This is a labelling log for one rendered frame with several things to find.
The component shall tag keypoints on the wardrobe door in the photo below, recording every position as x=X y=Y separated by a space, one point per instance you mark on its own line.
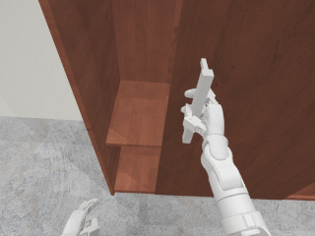
x=306 y=191
x=262 y=53

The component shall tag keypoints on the left robot hand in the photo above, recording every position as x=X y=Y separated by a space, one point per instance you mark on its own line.
x=78 y=224

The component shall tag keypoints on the right robot forearm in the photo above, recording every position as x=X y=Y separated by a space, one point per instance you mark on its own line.
x=239 y=217

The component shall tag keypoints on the right robot hand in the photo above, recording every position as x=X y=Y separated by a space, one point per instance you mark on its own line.
x=211 y=116

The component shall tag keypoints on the handle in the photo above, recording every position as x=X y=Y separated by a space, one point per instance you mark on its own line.
x=200 y=96

